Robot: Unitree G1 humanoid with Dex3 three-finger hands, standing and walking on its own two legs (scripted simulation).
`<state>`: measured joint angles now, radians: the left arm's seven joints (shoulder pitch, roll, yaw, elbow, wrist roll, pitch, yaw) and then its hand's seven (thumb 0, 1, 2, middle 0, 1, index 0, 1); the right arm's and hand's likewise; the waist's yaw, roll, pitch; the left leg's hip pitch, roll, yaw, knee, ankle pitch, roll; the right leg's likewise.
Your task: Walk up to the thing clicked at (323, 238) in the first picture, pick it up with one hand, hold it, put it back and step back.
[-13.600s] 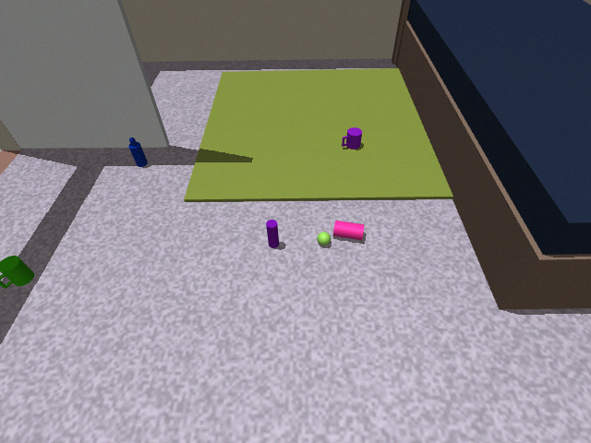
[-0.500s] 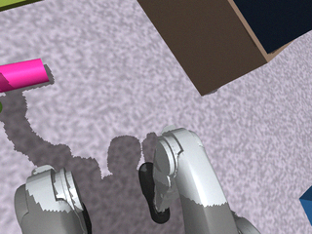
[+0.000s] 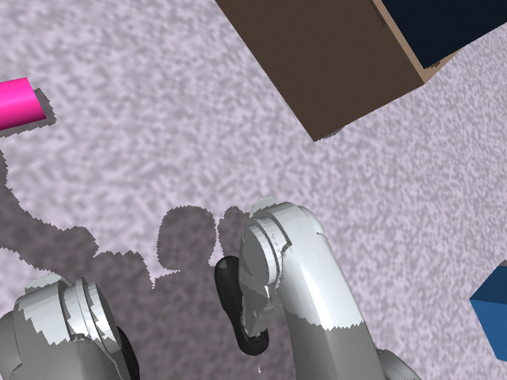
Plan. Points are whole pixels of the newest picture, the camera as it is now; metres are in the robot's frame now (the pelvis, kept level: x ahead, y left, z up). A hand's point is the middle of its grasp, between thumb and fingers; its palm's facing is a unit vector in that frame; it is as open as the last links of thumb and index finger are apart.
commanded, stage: rest palm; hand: left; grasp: from above
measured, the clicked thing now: out of the picture +0.49 +0.32 -0.28
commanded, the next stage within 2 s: close in 0.62 s
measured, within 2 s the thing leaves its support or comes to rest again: neither
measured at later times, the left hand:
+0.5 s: hand out of the picture +0.48 +0.32 -0.22, palm faces -0.40 -0.11 -0.91, open 14.4 cm
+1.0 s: hand out of the picture +0.47 +0.32 -0.22, palm faces -0.45 -0.13 -0.89, open 13.2 cm
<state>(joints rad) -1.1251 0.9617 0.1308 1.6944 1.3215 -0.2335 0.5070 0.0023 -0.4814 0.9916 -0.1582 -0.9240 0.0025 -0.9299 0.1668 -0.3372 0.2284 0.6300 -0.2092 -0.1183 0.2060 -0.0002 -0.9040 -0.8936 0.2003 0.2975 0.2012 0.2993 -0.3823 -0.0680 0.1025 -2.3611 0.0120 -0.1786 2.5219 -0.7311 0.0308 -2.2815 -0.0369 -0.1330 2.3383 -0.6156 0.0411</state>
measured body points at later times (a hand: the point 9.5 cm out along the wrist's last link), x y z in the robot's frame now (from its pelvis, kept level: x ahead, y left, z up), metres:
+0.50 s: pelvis +0.00 +0.00 +0.00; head +0.27 +0.12 +0.33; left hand +0.50 +0.32 -0.17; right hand +0.05 -0.25 -0.07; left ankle +0.06 +0.12 -0.28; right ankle +0.12 -0.13 -0.27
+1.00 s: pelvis +0.00 +0.00 +0.01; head +0.28 +0.11 +0.34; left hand +0.48 +0.32 -0.17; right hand +0.05 -0.27 -0.06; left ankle +0.06 +0.12 -0.28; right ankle +0.12 -0.13 -0.28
